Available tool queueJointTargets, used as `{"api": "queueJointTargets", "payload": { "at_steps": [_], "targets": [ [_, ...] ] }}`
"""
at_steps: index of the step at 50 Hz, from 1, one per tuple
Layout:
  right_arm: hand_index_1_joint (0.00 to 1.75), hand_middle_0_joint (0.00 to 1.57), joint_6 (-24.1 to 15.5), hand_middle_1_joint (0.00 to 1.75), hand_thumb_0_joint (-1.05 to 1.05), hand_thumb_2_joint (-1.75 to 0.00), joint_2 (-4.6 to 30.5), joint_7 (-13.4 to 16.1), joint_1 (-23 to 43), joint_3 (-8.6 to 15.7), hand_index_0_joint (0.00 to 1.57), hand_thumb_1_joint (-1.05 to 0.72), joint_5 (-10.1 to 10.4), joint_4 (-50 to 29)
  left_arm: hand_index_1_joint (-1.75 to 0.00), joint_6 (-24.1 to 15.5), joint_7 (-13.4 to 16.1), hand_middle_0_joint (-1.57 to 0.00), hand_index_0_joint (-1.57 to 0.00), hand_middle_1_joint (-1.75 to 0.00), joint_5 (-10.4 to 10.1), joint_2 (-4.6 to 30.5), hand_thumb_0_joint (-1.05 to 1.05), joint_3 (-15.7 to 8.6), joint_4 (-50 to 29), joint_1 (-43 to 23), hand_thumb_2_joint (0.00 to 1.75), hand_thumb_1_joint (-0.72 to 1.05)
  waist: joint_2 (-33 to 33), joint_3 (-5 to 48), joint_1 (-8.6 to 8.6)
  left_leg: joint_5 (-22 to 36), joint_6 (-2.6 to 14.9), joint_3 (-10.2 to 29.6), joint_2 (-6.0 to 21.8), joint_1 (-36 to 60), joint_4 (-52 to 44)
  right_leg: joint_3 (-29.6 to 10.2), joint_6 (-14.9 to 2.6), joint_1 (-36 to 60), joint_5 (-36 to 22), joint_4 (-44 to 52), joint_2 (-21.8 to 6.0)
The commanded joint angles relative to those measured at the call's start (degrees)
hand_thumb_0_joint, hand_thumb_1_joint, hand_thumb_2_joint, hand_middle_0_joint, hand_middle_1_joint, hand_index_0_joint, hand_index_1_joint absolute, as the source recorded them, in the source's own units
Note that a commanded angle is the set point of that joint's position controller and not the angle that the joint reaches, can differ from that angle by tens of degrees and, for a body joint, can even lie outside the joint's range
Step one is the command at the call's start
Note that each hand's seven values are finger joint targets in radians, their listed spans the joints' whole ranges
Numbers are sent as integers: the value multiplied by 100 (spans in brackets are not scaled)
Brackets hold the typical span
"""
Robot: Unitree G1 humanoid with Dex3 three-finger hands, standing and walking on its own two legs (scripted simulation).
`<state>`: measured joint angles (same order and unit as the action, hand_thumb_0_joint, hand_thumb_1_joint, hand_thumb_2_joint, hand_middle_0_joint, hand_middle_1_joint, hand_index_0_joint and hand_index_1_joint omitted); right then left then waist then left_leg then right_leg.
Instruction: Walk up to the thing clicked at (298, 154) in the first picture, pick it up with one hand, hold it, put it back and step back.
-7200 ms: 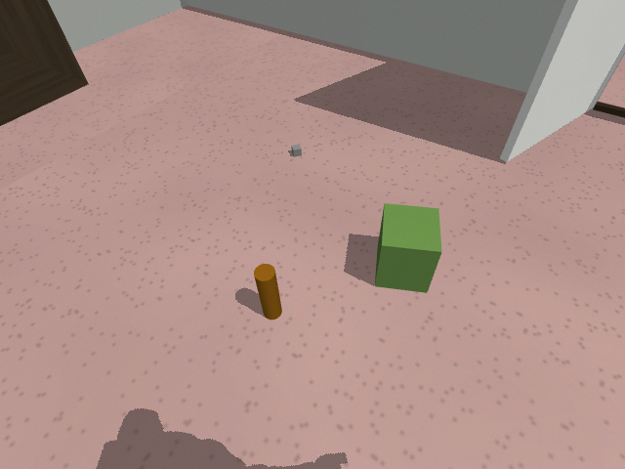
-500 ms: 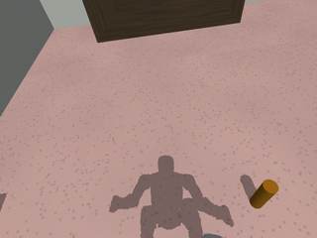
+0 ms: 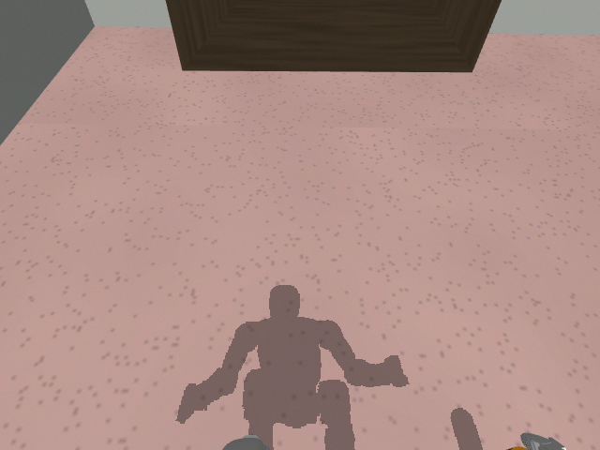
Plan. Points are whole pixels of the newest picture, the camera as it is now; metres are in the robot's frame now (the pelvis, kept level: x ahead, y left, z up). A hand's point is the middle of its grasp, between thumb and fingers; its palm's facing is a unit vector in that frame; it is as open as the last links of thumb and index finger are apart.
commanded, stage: walk up
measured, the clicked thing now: out of the picture +0.72 -1.30 -0.73
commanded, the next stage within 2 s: stand in 1.90 s
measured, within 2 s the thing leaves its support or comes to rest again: neither
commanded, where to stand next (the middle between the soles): +0.42 -0.02 m, yaw +0 degrees
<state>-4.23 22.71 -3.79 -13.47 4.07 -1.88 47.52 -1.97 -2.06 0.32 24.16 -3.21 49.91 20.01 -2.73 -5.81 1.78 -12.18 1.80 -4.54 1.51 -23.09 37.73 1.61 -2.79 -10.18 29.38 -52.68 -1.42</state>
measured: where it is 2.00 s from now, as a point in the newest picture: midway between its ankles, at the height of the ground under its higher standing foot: (315, 400)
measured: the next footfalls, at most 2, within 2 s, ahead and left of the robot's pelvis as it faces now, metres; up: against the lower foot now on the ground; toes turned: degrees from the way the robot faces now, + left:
right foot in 0.36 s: +0.28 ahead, -0.17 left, +0.00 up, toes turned -6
left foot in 0.88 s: +0.40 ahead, +0.10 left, +0.00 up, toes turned +2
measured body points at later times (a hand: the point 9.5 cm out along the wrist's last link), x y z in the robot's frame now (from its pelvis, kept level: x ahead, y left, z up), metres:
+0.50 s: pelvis +0.18 -0.07 +0.01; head +0.19 -0.11 +0.46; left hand +0.24 +0.26 -0.06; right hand +0.23 -0.39 -0.13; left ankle +0.13 +0.09 -0.64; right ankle +0.24 -0.17 -0.72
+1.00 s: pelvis +0.31 -0.03 +0.01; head +0.34 -0.01 +0.45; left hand +0.34 +0.29 -0.12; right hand +0.43 -0.33 -0.09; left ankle +0.38 +0.08 -0.72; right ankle +0.26 -0.17 -0.66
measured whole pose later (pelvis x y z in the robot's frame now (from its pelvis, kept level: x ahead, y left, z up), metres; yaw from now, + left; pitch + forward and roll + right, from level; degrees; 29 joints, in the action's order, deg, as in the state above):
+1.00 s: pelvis +0.31 -0.03 +0.01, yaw +2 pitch -3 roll -1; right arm -1.9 21.9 -2.8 -11.9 3.2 -0.4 46.6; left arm -2.2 0.2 0.0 23.3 -1.2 48.7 17.6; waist -0.1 -8.0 1.1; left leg -12.6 2.0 -1.4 1.2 -20.7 36.4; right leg 1.7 -2.0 -19.0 30.0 -59.3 -1.8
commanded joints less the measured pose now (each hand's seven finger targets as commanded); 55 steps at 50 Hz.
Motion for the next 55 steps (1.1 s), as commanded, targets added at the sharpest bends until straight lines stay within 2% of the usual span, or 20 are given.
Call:
{"api": "queueJointTargets", "payload": {
  "at_steps": [1, 3, 5, 12, 17, 18, 19, 20, 21, 22, 25, 27, 30, 35, 42, 44, 46, 47, 51, 55],
  "targets": [
    [30, 20, -108, 30, 0, -90, 1710, 238, -768, 490, 20, -90, 229, -366, -30, -206, 121, -20, -20, -30, -32, 1389, 0, -269, -479, 73, 90, 90, 699, 541, -459, -467, 1276, 3148, 2043, 2201, -2234, -898, -74, -2568, -408, -1841, -89],
    [30, 20, -162, 30, 0, -90, 1447, 269, -618, 338, 20, -90, 244, -396, -30, -190, 50, -20, -20, -30, -84, 1214, 0, -270, -322, 292, 90, 90, 778, 304, -265, 996, 894, 1804, 1558, 1606, -2120, -826, -4, -2107, -810, -1270, -220],
    [30, 20, -213, 30, 0, -90, 1429, 258, -493, 318, 20, -90, 224, -415, -30, -137, -10, -20, -20, -30, -75, 1089, 0, -265, -244, 451, 90, 90, 951, 278, -136, 1178, 879, 1183, 1309, 1114, -2141, -605, 128, -1663, -1062, -932, -250],
    [30, 20, -188, 30, 0, -90, 1639, 186, -523, 381, 20, -90, 145, -525, -30, -175, -206, -20, -20, -30, 29, 976, 0, -312, -511, -463, 90, 90, 1267, -15, -358, -482, 1102, 896, 1255, 965, -2381, -69, 267, -1551, -1685, 1244, -477],
    [30, 20, -61, 30, 0, -90, 1457, 163, -150, 291, 20, -90, 164, -662, -30, -291, -140, -20, -20, -30, 60, 1101, 0, -428, -126, 256, 90, 90, 582, 421, 151, -634, 784, 628, 1014, 290, -1081, 326, 186, 252, -2055, 2049, -69],
    [30, 20, -45, 30, 0, -90, 1229, 165, -341, 200, 20, -90, 148, -650, -30, -350, -75, -20, -20, -30, 73, 1273, 0, -519, -24, 703, 90, 90, -6, 787, 371, -175, 630, 416, 772, 136, 61, 127, 102, 1007, -1714, 2256, -54],
    [30, 20, -48, 30, 0, -90, 863, 164, -627, 86, 20, -90, 165, -678, -30, -409, 11, -20, -20, -30, 107, 1641, 0, -644, 24, 1138, 90, 90, -1262, 1030, 543, -474, 396, 2, 243, -422, 1723, -1023, -125, 1500, -579, 3012, -749],
    [30, 20, 6, 30, 0, -90, 688, 168, -944, 7, 20, -90, 196, -683, -30, -468, 72, -20, -20, -30, 78, 1988, 0, -668, -168, 988, 90, 90, -1671, 853, 331, -1769, 60, 260, -415, -1455, 2627, -3517, -524, 1599, -198, 3825, -2085],
    [30, 20, 77, 30, 0, -90, 1335, 253, -723, 178, 20, -90, 125, -554, -30, -424, 59, -20, -20, -30, -3, 2098, 0, -650, -231, 633, 90, 90, -1155, 610, 322, -1942, 45, 602, -102, -1505, 3037, -4174, -1097, 1048, 146, 3934, -2496],
    [30, 20, 99, 30, 0, -90, 1505, 275, -541, 242, 20, -90, 129, -454, -30, -398, 68, -20, -20, -30, -46, 1956, 0, -609, -328, 444, 90, 90, -793, 233, 238, -1667, 32, 894, 123, -1454, 3044, -3892, -1116, 468, 121, 4011, -2357],
    [30, 20, 169, 30, 0, -90, 1232, 186, -836, 198, 20, -90, 274, -102, -30, -439, 143, -20, -20, -30, -85, 1469, 0, -442, -381, -40, 90, 90, -567, 69, -140, -633, 49, 1104, 148, -946, 2493, -1617, -243, 76, -1520, 3839, -1302],
    [30, 20, 228, 30, 0, -90, 1121, 131, -1013, 199, 20, -90, 223, -34, -30, -482, 141, -20, -20, -30, -53, 1425, 0, -416, -394, -7, 90, 90, -733, 273, -162, -295, -31, 929, 49, -594, 2350, -1057, -353, -43, -2431, 3763, -1117],
    [30, 20, 279, 30, 0, -90, 1061, 70, -689, 221, 20, -90, 179, -139, -30, -513, 153, -20, -20, -30, -28, 1325, 0, -423, -487, 166, 90, 90, -562, 226, -83, -26, -163, 930, 4, -931, 1838, -727, -521, 348, -2934, 3806, -1185],
    [30, 20, 250, 30, 0, -90, 1017, -24, 44, 239, 20, -90, 62, -422, -30, -490, 171, -20, -20, -30, 35, 1457, 0, -501, -571, 311, 90, 90, -301, -10, 156, 15, -202, 910, 248, -983, 599, -754, -805, 440, -1969, 3804, -1511],
    [30, 20, 196, 30, 0, -90, 889, 32, -77, 209, 20, -90, 37, -311, -30, -377, 270, -20, -20, -30, -19, 1438, 0, -317, -624, 15, 90, 90, -123, 299, -97, 516, 50, 248, 104, 733, -529, -197, -673, -222, -3748, 2464, -1420],
    [30, 20, 135, 30, 0, -90, 1295, 134, -806, 346, 20, -90, 6, -94, -30, -335, 276, -20, -20, -30, -49, 1138, 0, -176, -651, 149, 90, 90, 712, 854, -459, 638, 368, 600, 130, 1874, -1030, 173, -270, -509, -3488, 827, -817],
    [30, 20, 96, 30, 0, -90, 1872, 248, -923, 458, 20, -90, 77, -302, -30, -244, 298, -20, -20, -30, -115, 755, 0, -83, -623, 643, 90, 90, 1654, 1031, -338, 1307, 1291, 3433, 1960, 2589, -1627, 105, 116, -2109, 296, -926, 353],
    [30, 20, 128, 30, 0, -90, 1945, 240, -855, 513, 20, -90, 219, -249, -30, -156, 365, -20, -20, -30, -54, 1106, 0, -166, -488, 567, 90, 90, 1536, 1037, -392, 750, 1693, 3720, 2247, 2450, -1790, -111, 37, -2153, 526, -1439, -13],
    [30, 20, 148, 30, 0, -90, 1423, 310, -71, 287, 20, -90, 184, -444, -30, -97, 253, -20, -20, -30, -88, 1096, 0, -160, -272, 390, 90, 90, 1129, 326, -146, 785, 944, 1577, 1149, 748, -1854, -390, 13, -1505, -319, -765, -210],
    [30, 20, 195, 30, 0, -90, 1312, 334, 125, 204, 20, -90, 95, -467, -30, -79, 284, -20, -20, -30, -60, 881, 0, -109, -83, 376, 90, 90, 1361, 536, -165, 1037, 1068, 1233, 1043, 769, -1597, -67, 253, -1197, -743, 459, -207]
  ]
}}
